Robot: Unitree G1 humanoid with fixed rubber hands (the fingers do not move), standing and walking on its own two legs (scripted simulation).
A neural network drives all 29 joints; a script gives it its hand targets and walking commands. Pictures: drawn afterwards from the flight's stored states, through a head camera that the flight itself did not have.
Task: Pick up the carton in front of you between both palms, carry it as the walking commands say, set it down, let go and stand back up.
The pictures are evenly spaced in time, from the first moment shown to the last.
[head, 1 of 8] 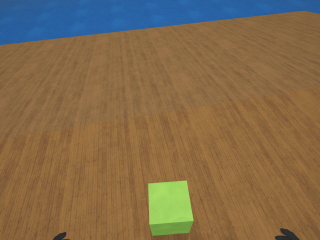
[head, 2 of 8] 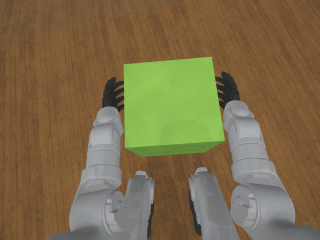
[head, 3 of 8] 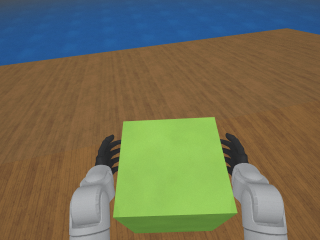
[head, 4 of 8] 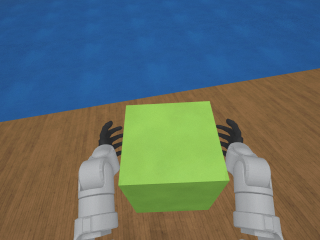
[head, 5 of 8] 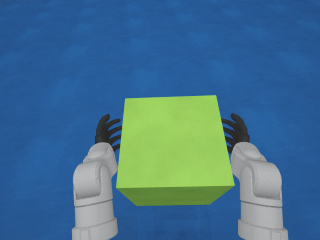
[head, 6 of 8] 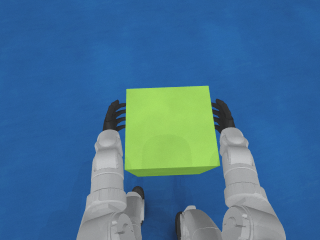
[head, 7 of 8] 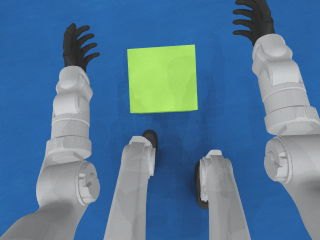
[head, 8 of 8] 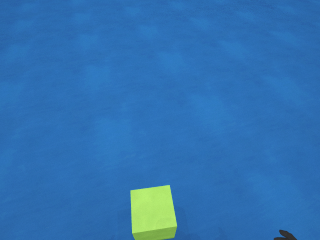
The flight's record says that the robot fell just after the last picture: no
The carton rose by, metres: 0.69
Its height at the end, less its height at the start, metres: -0.50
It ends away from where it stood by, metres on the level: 5.50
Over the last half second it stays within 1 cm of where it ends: yes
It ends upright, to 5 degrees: yes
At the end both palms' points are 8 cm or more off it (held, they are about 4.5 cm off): yes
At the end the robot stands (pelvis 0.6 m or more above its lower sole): yes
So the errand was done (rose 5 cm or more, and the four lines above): yes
